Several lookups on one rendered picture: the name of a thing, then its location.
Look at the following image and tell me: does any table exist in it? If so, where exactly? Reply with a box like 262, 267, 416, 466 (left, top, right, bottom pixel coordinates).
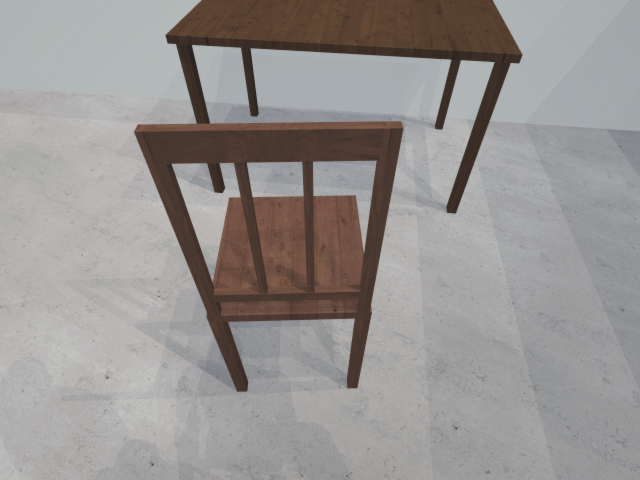
165, 0, 522, 214

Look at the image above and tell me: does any chair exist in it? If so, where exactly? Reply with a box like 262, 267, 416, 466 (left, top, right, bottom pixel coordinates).
134, 121, 403, 392

